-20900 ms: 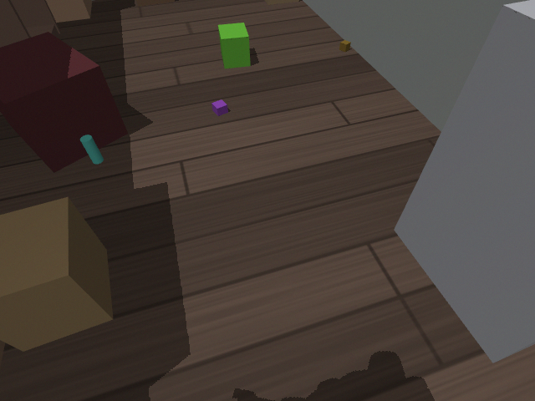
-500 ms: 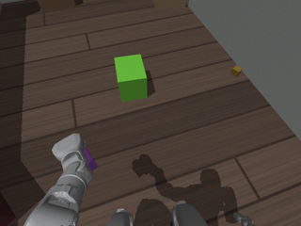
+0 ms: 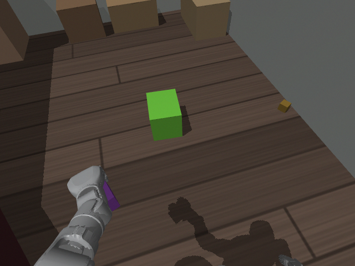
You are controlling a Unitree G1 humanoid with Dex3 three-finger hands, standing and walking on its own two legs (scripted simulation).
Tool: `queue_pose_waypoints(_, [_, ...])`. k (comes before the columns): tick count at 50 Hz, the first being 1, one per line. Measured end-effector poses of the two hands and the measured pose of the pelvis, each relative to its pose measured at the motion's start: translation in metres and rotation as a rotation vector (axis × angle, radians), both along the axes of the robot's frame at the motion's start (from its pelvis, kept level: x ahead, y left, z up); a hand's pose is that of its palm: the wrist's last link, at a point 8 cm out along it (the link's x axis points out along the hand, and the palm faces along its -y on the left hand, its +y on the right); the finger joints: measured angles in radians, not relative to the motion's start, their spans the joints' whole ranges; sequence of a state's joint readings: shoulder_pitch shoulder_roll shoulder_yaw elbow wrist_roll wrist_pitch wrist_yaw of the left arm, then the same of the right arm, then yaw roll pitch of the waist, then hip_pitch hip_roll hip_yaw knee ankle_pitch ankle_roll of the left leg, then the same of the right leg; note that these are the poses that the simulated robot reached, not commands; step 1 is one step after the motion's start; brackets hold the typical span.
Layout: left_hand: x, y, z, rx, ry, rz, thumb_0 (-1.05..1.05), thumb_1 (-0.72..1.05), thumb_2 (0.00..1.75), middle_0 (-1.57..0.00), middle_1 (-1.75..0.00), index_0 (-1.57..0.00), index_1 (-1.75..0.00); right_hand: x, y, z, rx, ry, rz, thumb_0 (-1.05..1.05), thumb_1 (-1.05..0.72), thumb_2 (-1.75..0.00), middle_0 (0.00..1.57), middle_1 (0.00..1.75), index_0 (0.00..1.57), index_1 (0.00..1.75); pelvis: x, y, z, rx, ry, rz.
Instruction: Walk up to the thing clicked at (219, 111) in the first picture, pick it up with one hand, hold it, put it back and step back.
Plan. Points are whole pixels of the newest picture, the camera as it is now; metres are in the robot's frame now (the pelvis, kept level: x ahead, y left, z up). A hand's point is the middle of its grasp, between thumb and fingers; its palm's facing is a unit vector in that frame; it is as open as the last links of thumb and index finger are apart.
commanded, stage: hold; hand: left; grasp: from above
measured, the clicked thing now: (99, 199) +0.33 +0.22 -0.11
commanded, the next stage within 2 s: crouch in 1.86 s
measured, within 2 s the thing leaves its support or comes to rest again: neither
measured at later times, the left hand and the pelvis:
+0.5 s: hand (91, 196) +0.31 +0.22 -0.04, palm faces -0.36 -0.24 -0.90, open 10.3 cm; pelvis +0.00 +0.00 +0.02, yaw +0 degrees
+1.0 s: hand (88, 197) +0.30 +0.22 -0.02, palm faces -0.35 -0.24 -0.91, open 10.3 cm; pelvis +0.00 +0.00 +0.02, yaw +0 degrees
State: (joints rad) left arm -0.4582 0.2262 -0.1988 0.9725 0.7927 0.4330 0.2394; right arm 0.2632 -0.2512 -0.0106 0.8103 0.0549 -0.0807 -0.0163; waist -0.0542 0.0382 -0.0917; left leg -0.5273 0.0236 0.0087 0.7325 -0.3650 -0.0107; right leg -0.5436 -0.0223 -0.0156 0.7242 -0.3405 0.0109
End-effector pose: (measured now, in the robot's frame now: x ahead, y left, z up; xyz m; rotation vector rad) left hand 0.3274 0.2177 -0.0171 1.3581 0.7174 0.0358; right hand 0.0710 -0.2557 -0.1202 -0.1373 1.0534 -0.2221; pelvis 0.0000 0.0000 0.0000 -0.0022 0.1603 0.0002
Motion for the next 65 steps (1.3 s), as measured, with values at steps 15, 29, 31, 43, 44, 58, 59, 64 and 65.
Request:
queue_pose_waypoints(15, [-0.010, 0.002, 0.023, 0.011, -0.011, 0.021, -0.03, -0.04, 0.45, -0.77, -0.49, -0.72, -0.50, 0.030, 0.006, 0.014, 0.030, -0.086, 0.056, 0.01, -0.90, -0.90, 0.20, 0.30, 0.20, 0.30, 0.001, 0.000, 0.011, 0.006, -0.055, -0.002])
queue_pose_waypoints(29, [-0.015, 0.001, 0.037, 0.013, -0.017, 0.011, -0.03, -0.04, 0.45, -0.77, -0.49, -0.72, -0.50, 0.041, 0.010, 0.022, 0.045, -0.117, 0.079, 0.01, -0.91, -0.90, 0.20, 0.30, 0.20, 0.30, 0.002, 0.000, 0.017, 0.006, -0.086, -0.006])
queue_pose_waypoints(31, [-0.016, 0.001, 0.039, 0.013, -0.019, 0.013, -0.03, -0.04, 0.45, -0.77, -0.49, -0.72, -0.50, 0.042, 0.010, 0.023, 0.047, -0.123, 0.083, 0.01, -0.91, -0.90, 0.20, 0.30, 0.20, 0.30, 0.001, 0.000, 0.017, 0.006, -0.091, -0.006])
queue_pose_waypoints(43, [-0.023, 0.001, 0.047, 0.007, -0.025, 0.014, -0.03, -0.04, 0.45, -0.77, -0.49, -0.72, -0.50, 0.050, 0.014, 0.029, 0.055, -0.163, 0.108, 0.01, -0.91, -0.90, 0.20, 0.30, 0.20, 0.30, -0.002, 0.001, 0.019, 0.005, -0.111, -0.007])
queue_pose_waypoints(44, [-0.023, 0.000, 0.048, 0.008, -0.028, 0.012, -0.03, -0.05, 0.45, -0.77, -0.48, -0.73, -0.50, 0.051, 0.015, 0.030, 0.056, -0.166, 0.111, 0.01, -0.91, -0.90, 0.20, 0.30, 0.20, 0.30, -0.002, 0.001, 0.019, 0.005, -0.113, -0.007])
queue_pose_waypoints(58, [-0.031, 0.000, 0.059, 0.007, -0.028, 0.006, -0.03, -0.05, 0.45, -0.78, -0.48, -0.74, -0.50, 0.064, 0.020, 0.036, 0.065, -0.218, 0.135, 0.01, -0.91, -0.90, 0.20, 0.30, 0.20, 0.30, -0.005, 0.000, 0.020, 0.006, -0.133, -0.005])
queue_pose_waypoints(59, [-0.031, 0.000, 0.060, 0.008, -0.028, 0.004, -0.03, -0.05, 0.45, -0.78, -0.47, -0.74, -0.49, 0.065, 0.020, 0.037, 0.064, -0.221, 0.137, 0.01, -0.91, -0.90, 0.20, 0.30, 0.20, 0.30, -0.005, 0.000, 0.021, 0.007, -0.134, -0.005])
queue_pose_waypoints(64, [-0.032, 0.001, 0.064, 0.010, -0.028, -0.001, -0.03, -0.05, 0.45, -0.78, -0.47, -0.74, -0.49, 0.069, 0.021, 0.039, 0.063, -0.235, 0.142, 0.01, -0.91, -0.90, 0.20, 0.30, 0.20, 0.30, -0.006, -0.001, 0.021, 0.008, -0.138, -0.003])
queue_pose_waypoints(65, [-0.032, 0.001, 0.065, 0.010, -0.028, -0.003, -0.03, -0.05, 0.45, -0.78, -0.47, -0.74, -0.49, 0.070, 0.021, 0.040, 0.062, -0.237, 0.143, 0.01, -0.91, -0.90, 0.20, 0.30, 0.20, 0.30, -0.006, -0.001, 0.021, 0.008, -0.138, -0.003])
